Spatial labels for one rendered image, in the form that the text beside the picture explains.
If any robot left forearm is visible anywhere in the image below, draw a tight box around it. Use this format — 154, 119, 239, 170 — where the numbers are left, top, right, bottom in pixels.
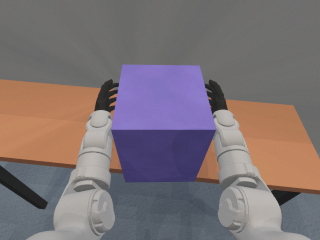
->
53, 110, 114, 228

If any right robot hand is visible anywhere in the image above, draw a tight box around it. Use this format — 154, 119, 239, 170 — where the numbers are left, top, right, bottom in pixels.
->
204, 79, 228, 114

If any right robot upper arm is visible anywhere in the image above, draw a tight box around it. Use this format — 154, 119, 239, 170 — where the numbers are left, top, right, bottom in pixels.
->
217, 185, 311, 240

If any table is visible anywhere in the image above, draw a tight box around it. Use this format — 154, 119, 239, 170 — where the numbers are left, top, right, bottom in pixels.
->
0, 79, 320, 210

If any robot right forearm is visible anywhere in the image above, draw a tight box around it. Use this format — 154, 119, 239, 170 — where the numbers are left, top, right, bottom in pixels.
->
212, 109, 282, 223

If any left robot upper arm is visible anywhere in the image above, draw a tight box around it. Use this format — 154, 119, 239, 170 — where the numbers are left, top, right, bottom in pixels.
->
26, 188, 115, 240

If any carton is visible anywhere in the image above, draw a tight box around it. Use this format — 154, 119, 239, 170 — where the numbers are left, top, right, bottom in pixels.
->
111, 64, 216, 183

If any left robot hand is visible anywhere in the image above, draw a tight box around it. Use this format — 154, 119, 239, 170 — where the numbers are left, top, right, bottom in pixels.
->
94, 79, 119, 113

